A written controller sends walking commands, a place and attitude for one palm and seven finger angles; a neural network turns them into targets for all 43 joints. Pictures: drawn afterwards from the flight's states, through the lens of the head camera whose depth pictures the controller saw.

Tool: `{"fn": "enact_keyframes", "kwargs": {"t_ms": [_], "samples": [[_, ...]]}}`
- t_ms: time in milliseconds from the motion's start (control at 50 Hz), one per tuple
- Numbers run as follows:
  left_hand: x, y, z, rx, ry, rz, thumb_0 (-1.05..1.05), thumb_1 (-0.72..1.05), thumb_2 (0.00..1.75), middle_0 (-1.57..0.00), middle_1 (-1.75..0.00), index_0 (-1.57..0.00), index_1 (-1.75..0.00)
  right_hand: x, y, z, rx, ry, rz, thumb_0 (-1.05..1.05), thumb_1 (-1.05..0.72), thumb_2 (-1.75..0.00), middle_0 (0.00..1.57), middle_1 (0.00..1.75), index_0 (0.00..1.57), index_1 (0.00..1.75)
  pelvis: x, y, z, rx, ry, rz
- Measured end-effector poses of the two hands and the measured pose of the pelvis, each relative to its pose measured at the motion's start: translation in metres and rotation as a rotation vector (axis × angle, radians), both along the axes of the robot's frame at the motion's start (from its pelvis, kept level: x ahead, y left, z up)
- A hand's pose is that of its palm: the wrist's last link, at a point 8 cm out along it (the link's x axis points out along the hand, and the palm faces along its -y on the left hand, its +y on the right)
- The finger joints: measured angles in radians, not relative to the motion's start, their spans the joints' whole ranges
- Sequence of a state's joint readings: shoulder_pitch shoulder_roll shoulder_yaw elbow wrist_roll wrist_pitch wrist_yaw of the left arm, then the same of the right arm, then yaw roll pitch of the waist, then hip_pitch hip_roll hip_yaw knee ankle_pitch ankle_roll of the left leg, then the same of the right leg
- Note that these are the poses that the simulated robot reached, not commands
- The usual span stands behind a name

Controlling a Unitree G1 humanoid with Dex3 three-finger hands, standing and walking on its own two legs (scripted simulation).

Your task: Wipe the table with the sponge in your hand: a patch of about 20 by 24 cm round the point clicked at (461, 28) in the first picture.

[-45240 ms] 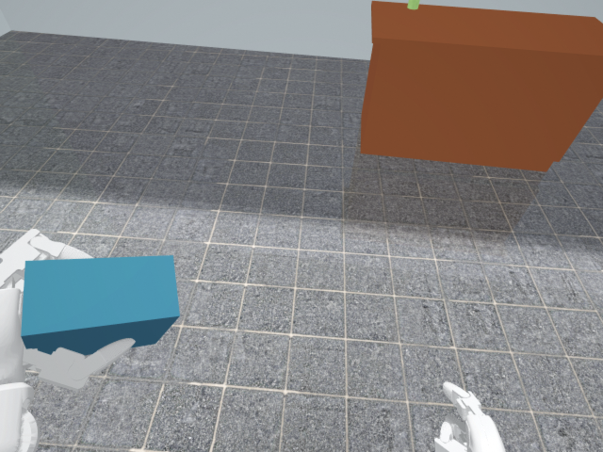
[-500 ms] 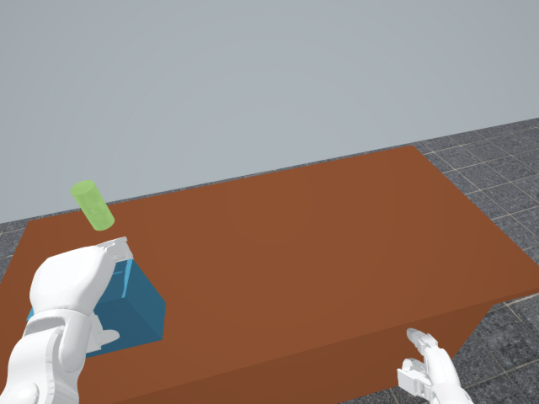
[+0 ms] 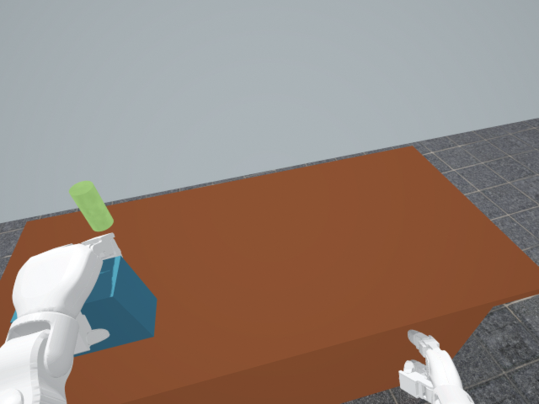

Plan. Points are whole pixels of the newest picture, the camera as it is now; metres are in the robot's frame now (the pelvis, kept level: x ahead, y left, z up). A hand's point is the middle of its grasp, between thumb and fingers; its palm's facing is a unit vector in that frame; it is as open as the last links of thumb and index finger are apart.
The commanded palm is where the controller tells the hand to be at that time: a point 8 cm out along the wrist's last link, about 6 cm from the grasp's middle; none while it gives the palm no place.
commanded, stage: bring the sponge back beside the body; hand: left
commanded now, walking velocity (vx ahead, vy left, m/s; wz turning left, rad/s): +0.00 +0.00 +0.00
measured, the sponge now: (101, 315) +0.19 +0.29 +0.06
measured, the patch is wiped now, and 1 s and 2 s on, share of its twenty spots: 1.00 1.00 1.00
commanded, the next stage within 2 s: step back with the hand held close in 0.04 s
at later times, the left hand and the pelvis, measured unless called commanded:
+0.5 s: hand (91, 265) +0.20 +0.25 +0.17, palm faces +0.32 -0.84 -0.44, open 10.4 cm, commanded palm +0.15 +0.30 +0.18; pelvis +0.00 +0.02 -0.01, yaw +0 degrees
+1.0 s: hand (34, 324) +0.12 +0.28 +0.17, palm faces +0.43 -0.79 -0.43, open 10.4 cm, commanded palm +0.08 +0.30 +0.18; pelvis -0.07 +0.02 -0.02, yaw +2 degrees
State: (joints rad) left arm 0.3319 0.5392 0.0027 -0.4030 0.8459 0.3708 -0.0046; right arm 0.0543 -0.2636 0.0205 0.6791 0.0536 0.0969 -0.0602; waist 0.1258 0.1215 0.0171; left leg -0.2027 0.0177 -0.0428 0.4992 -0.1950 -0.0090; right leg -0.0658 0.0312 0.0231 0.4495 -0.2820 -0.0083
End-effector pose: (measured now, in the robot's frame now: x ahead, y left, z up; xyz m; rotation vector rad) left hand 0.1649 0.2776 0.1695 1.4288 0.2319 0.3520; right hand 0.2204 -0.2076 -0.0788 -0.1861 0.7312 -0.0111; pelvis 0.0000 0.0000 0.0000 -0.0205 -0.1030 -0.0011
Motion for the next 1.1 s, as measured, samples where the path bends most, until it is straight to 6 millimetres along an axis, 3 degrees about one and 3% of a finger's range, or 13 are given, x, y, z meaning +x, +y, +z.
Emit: {"fn": "enact_keyframes", "kwargs": {"t_ms": [180,220,260,360,540,660,760,900,1000,1100], "samples": [[0.002,0.007,-0.006,-0.036,0.018,0.043,-0.01,-0.52,1.06,-0.7,-1.3,-0.71,-1.3,0.0,0.001,0.0,0.0,0.002,-0.003,0.01,-0.9,-0.9,0.2,0.3,0.17,0.29,-0.002,0.002,0.0,0.001,0.003,0.002],[0.004,0.01,-0.009,-0.402,-0.083,-0.021,-0.01,-0.52,1.06,-0.7,-1.3,-0.71,-1.3,-0.003,0.002,0.004,-0.008,-0.022,0.0,0.01,-0.9,-0.9,0.2,0.3,0.17,0.29,-0.003,0.003,-0.001,-0.007,0.02,0.005],[0.007,0.009,-0.015,-0.648,-0.177,-0.096,-0.01,-0.52,1.06,-0.7,-1.3,-0.71,-1.3,-0.009,0.004,0.009,-0.015,-0.051,0.004,0.01,-0.91,-0.9,0.2,0.3,0.17,0.29,-0.004,0.003,-0.003,-0.014,0.047,0.004],[0.014,0.005,-0.012,-0.896,-0.382,-0.25,-0.01,-0.53,1.06,-0.7,-1.3,-0.71,-1.3,-0.037,0.001,0.013,-0.084,-0.027,-0.03,0.01,-0.9,-0.9,0.2,0.3,0.19,0.29,-0.003,0.005,-0.008,-0.018,0.086,0.004],[-0.007,0.026,0.024,-0.809,-0.509,-0.329,-0.01,-0.53,1.07,-0.7,-1.3,-0.71,-1.3,-0.076,-0.012,-0.001,-0.124,0.041,-0.111,0.01,-0.9,-0.9,0.2,0.3,0.2,0.3,-0.006,0.02,-0.009,-0.032,0.128,0.005],[-0.022,0.041,0.005,-0.856,-0.521,-0.235,-0.01,-0.53,1.07,-0.7,-1.31,-0.71,-1.3,-0.083,-0.005,-0.001,-0.11,0.01,-0.114,0.02,-0.9,-0.9,0.2,0.3,0.2,0.3,-0.02,0.024,-0.01,-0.033,0.122,0.003],[-0.034,0.036,-0.011,-0.921,-0.536,-0.233,-0.01,-0.53,1.07,-0.7,-1.31,-0.71,-1.3,-0.082,0.004,0.01,-0.125,-0.057,-0.076,0.02,-0.9,-0.9,0.2,0.3,0.2,0.3,-0.036,0.025,-0.013,-0.041,0.117,0.012],[-0.059,0.033,0.004,-0.832,-0.589,-0.333,-0.01,-0.53,1.07,-0.7,-1.31,-0.72,-1.3,-0.084,0.01,0.02,-0.158,-0.115,-0.021,0.01,-0.9,-0.9,0.21,0.3,0.2,0.3,-0.059,0.022,-0.019,-0.057,0.118,0.029],[-0.082,0.036,0.014,-0.758,-0.628,-0.335,-0.01,-0.54,1.07,-0.7,-1.31,-0.72,-1.3,-0.095,0.008,0.013,-0.147,-0.12,-0.013,0.01,-0.9,-0.9,0.21,0.3,0.2,0.3,-0.071,0.019,-0.024,-0.066,0.1,0.03],[-0.097,0.033,0.007,-0.806,-0.667,-0.298,-0.01,-0.54,1.07,-0.7,-1.31,-0.72,-1.3,-0.116,0.004,0.003,-0.145,-0.083,-0.013,0.01,-0.9,-0.9,0.21,0.3,0.2,0.3,-0.085,0.015,-0.025,-0.053,0.091,0.032]]}}
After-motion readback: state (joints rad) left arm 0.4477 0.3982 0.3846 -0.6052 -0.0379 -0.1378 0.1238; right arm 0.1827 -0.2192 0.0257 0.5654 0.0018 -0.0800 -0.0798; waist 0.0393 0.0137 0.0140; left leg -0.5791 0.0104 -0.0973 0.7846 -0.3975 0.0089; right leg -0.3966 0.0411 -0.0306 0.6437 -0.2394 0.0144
